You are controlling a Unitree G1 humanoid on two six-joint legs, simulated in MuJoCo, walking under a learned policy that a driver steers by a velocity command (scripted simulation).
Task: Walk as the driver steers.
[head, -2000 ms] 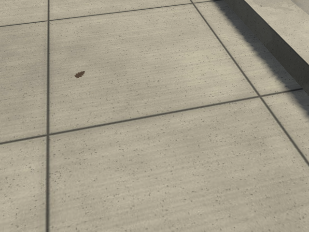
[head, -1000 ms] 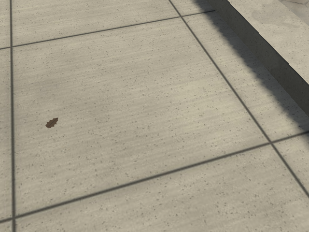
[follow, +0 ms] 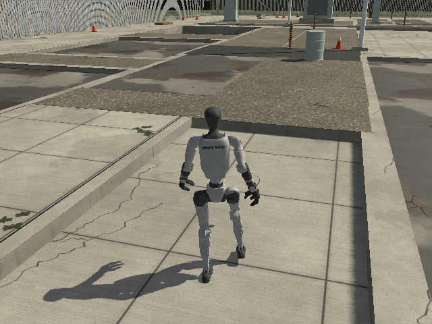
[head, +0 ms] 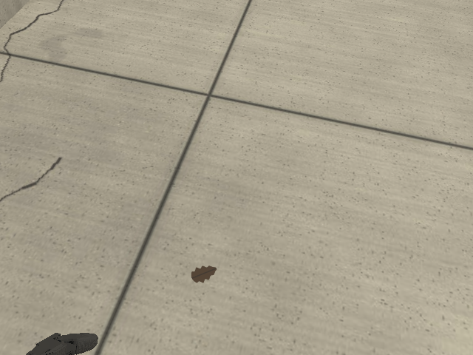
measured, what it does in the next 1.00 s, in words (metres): walks ahead: right foot, then left foot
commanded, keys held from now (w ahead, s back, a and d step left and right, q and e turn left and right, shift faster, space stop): w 0.70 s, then w+e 0.30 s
